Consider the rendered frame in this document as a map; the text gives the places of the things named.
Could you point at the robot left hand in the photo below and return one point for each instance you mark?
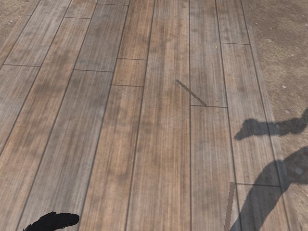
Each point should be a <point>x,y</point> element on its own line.
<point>53,221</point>

